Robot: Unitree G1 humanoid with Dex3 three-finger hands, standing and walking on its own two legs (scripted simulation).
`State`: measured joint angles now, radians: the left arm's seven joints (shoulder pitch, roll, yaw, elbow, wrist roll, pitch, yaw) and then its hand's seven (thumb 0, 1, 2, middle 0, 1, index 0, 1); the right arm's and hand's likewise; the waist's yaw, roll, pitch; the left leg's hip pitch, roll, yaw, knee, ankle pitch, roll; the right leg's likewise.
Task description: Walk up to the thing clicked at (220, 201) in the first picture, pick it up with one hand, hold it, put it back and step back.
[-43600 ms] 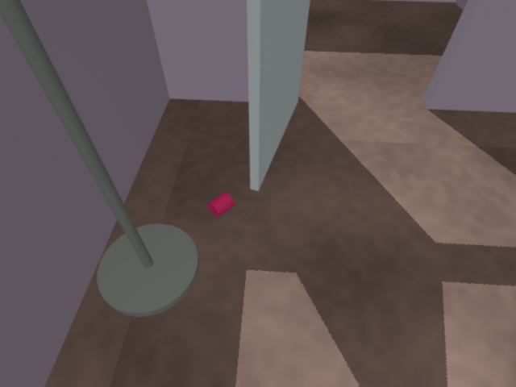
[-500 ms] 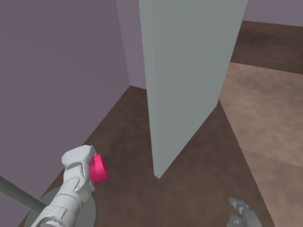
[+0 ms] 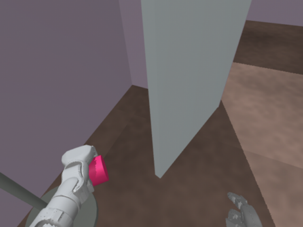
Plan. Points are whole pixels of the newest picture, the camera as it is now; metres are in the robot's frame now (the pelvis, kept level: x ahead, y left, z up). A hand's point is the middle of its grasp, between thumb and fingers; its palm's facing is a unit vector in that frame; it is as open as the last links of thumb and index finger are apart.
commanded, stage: hold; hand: left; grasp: from above
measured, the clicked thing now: (89, 173) +0.30 +0.22 -0.07
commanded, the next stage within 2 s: crouch in 0.14 s
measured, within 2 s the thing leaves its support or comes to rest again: neither
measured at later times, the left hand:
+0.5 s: hand (88, 174) +0.29 +0.22 -0.07, palm faces -0.45 -0.15 -0.88, open 10.9 cm
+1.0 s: hand (110, 175) +0.39 +0.21 -0.30, palm faces -0.36 -0.12 -0.92, open 10.9 cm
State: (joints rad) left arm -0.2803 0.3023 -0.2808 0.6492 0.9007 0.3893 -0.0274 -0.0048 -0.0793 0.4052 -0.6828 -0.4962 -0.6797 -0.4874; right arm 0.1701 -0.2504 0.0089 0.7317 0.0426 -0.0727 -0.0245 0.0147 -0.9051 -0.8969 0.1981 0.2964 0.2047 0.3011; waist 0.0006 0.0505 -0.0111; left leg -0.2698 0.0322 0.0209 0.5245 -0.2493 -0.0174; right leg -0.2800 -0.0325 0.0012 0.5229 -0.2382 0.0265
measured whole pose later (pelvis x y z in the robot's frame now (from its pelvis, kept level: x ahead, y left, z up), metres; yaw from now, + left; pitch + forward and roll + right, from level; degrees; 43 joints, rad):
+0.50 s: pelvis +0.00 +0.00 +0.00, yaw +0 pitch +1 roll +0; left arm -0.33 0.27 -0.25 0.82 0.93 0.34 0.09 0.00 -0.10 0.43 -0.72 -0.43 -0.71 -0.42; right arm 0.18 -0.25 -0.01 0.75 0.03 -0.07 0.00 0.01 -0.89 -0.89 0.20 0.30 0.21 0.30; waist -0.03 0.03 0.00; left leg -0.30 0.03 0.02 0.54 -0.25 -0.02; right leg -0.31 -0.03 0.00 0.54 -0.24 0.03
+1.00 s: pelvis -0.04 +0.01 -0.17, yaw -1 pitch +30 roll -2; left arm -0.84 0.35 -0.02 1.40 0.95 0.25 0.50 -0.01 -0.09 0.43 -0.73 -0.39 -0.72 -0.39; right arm 0.25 -0.25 -0.04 0.80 -0.05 -0.08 0.05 0.01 -0.89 -0.89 0.20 0.30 0.20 0.30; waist -0.19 0.02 -0.17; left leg -1.45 0.05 -0.01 1.49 -0.57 -0.01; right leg -1.45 -0.01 0.01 1.45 -0.53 0.04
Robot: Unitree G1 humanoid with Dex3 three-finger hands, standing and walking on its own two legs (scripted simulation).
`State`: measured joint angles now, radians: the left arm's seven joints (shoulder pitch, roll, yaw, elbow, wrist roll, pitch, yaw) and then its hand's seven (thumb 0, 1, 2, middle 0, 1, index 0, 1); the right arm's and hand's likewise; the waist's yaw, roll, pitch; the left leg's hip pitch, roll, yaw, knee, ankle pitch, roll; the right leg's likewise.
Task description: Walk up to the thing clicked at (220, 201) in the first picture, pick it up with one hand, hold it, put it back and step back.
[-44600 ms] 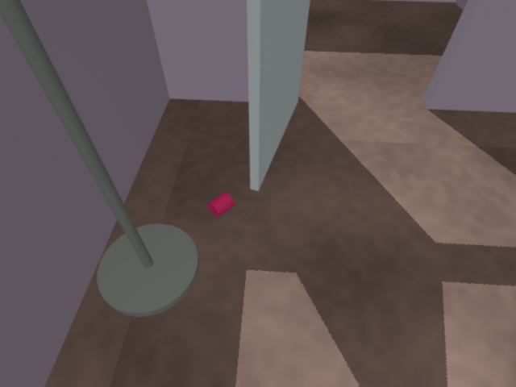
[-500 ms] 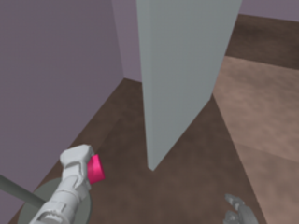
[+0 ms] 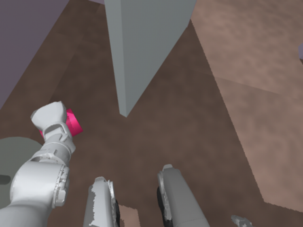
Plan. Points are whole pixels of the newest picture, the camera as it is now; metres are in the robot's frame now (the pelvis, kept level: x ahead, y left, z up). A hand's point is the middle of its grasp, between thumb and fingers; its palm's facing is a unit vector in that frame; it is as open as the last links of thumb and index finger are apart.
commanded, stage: crouch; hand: left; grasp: from above
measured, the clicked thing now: (61, 127) +0.43 +0.22 -0.16
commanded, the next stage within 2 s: lower in 1.38 s
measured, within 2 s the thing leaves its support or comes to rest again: neither
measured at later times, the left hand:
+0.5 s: hand (76, 132) +0.47 +0.21 -0.33, palm faces -0.41 -0.17 -0.90, open 10.9 cm
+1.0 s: hand (81, 129) +0.50 +0.21 -0.40, palm faces -0.42 -0.18 -0.89, open 10.9 cm
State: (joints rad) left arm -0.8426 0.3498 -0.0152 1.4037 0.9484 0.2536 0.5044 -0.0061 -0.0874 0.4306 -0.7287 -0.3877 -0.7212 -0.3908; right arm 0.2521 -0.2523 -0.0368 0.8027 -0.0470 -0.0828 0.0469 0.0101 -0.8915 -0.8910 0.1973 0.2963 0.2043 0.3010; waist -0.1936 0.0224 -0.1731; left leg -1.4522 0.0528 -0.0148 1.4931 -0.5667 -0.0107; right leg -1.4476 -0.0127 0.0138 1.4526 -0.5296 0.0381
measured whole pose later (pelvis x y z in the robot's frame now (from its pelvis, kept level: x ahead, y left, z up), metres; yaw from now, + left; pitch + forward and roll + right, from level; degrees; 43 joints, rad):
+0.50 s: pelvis -0.01 -0.01 -0.16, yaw -1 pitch +39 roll -4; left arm -1.01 0.52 0.10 1.43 1.05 0.15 0.41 -0.01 -0.12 0.46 -0.77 -0.35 -0.75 -0.38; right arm 0.17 -0.25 0.03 0.77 -0.11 -0.13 0.10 0.01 -0.90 -0.90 0.20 0.30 0.21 0.30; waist -0.26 0.03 -0.13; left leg -2.04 0.03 -0.08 2.05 -0.70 -0.03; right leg -2.02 -0.02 -0.01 2.01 -0.67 0.03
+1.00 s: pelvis -0.02 +0.00 -0.23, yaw -3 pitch +38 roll -6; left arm -1.20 0.69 0.15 1.59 1.10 0.14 0.39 0.00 -0.12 0.50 -0.71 -0.44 -0.69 -0.47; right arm 0.22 -0.27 0.10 0.76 -0.14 -0.12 0.15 0.00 -0.90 -0.89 0.20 0.30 0.21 0.30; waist -0.35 0.02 -0.03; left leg -2.24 0.03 -0.12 2.29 -0.71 -0.03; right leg -2.22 0.01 -0.02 2.22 -0.66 0.05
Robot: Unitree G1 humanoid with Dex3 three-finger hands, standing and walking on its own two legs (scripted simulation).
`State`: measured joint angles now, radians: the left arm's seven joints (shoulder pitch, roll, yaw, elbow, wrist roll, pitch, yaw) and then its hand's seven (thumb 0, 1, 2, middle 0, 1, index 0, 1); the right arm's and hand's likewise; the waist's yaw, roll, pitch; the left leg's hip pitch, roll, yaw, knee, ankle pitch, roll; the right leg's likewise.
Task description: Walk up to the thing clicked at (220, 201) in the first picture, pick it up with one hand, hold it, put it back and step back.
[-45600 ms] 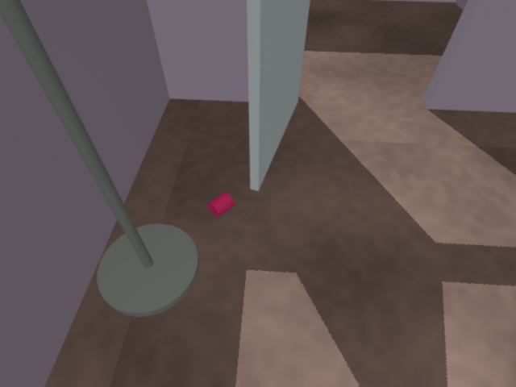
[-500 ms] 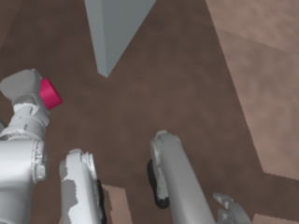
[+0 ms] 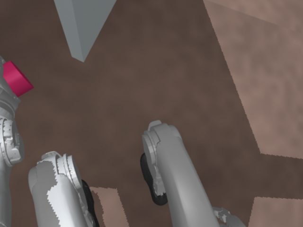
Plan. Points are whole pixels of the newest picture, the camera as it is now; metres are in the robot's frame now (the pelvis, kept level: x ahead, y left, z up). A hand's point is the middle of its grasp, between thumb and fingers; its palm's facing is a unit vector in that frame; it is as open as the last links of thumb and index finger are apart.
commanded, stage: crouch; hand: left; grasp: from above
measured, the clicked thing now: (3, 84) +0.52 +0.25 -0.20
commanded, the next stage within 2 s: lower in 0.38 s
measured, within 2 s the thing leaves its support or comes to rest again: neither
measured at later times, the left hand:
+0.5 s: hand (3, 79) +0.54 +0.25 -0.20, palm faces -0.39 -0.20 -0.90, open 10.9 cm
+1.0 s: hand (14, 85) +0.53 +0.24 -0.25, palm faces -0.40 -0.19 -0.89, open 10.9 cm
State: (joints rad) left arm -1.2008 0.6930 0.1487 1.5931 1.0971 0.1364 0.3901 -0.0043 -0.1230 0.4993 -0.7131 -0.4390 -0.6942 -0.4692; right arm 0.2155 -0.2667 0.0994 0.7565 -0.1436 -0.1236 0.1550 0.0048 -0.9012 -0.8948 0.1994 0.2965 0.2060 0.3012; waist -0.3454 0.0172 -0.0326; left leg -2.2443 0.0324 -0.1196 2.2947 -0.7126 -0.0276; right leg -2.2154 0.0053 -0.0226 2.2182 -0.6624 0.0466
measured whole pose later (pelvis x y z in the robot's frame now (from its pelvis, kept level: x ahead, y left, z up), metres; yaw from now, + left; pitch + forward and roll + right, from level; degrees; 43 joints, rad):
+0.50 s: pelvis +0.00 +0.00 -0.03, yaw -2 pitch +37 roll -8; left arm -1.26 0.78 0.15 1.60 1.11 0.15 0.39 0.00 -0.12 0.47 -0.71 -0.46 -0.69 -0.48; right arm 0.21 -0.31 0.15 0.71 -0.15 -0.12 0.20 0.00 -0.90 -0.89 0.20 0.30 0.20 0.30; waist -0.38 -0.01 0.02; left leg -2.32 0.03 -0.16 2.40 -0.73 -0.03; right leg -2.28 0.02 -0.04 2.30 -0.66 0.06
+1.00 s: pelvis +0.00 +0.00 -0.05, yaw -4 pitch +35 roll -9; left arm -1.29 0.84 0.15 1.69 1.13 0.11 0.48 0.00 -0.12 0.48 -0.71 -0.47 -0.69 -0.49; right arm 0.18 -0.31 0.21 0.68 -0.17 -0.14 0.21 0.00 -0.90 -0.89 0.20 0.30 0.20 0.30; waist -0.41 -0.05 0.10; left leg -2.37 0.03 -0.19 2.47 -0.72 -0.03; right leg -2.32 0.03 -0.06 2.35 -0.65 0.07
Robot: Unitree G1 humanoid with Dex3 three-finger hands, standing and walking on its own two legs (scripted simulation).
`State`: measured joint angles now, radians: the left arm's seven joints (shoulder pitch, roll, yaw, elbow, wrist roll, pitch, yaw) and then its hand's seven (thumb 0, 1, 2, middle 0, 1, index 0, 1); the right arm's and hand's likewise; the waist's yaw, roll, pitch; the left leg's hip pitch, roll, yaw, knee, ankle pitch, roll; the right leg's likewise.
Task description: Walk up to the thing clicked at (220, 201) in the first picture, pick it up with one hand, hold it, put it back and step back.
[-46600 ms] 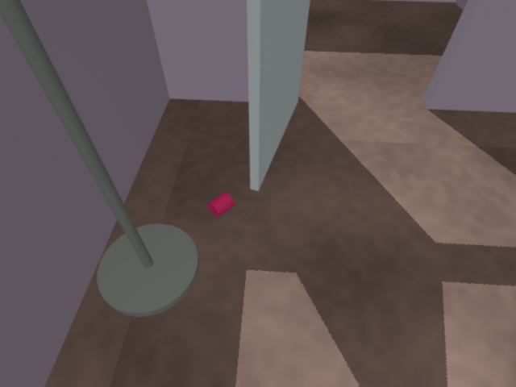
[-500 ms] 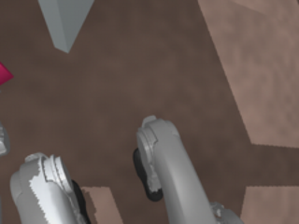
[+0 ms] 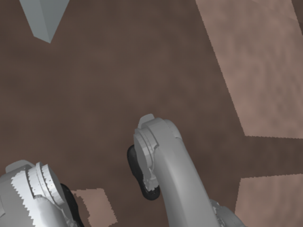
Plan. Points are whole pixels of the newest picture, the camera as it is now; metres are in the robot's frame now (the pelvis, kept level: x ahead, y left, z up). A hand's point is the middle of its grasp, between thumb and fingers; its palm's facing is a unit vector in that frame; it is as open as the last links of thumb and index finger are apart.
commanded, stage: rest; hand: left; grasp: from above
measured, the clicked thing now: out of the picture +0.52 +0.28 -0.23
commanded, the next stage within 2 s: open in 0.88 s
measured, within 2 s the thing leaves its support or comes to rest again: rests again in 1.48 s
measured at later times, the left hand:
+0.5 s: hand out of the picture +0.52 +0.28 -0.24, palm faces -0.40 -0.24 -0.88, open 10.9 cm
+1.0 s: hand out of the picture +0.52 +0.27 -0.24, palm faces -0.39 -0.24 -0.89, open 10.9 cm
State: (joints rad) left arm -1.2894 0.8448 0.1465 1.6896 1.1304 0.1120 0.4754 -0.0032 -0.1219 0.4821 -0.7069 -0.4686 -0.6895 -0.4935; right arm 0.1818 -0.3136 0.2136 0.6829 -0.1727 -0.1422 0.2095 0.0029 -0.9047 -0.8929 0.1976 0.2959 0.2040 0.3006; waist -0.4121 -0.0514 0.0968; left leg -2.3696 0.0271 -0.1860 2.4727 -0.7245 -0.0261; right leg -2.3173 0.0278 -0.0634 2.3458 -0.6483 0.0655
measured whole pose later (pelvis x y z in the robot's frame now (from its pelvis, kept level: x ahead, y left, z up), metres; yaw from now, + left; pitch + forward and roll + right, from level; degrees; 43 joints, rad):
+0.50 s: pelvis +0.00 +0.01 +0.00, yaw -2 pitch +34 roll -12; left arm -1.29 0.92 0.14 1.72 1.11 0.12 0.51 0.00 -0.08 0.44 -0.70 -0.44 -0.68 -0.46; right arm 0.18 -0.34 0.27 0.65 -0.19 -0.19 0.25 0.00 -0.90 -0.89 0.20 0.30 0.20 0.30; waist -0.45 -0.09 0.15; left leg -2.36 0.03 -0.22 2.49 -0.75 -0.02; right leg -2.29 0.04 -0.09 2.33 -0.66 0.07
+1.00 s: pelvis +0.00 +0.01 +0.00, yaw -4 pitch +33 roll -13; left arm -1.33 1.00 0.14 1.78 1.11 0.10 0.55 0.00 -0.07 0.43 -0.67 -0.49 -0.66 -0.50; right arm 0.17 -0.36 0.32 0.64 -0.20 -0.24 0.26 0.00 -0.90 -0.89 0.20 0.30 0.20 0.30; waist -0.48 -0.11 0.18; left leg -2.36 0.04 -0.24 2.50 -0.74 -0.01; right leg -2.28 0.05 -0.11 2.32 -0.64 0.08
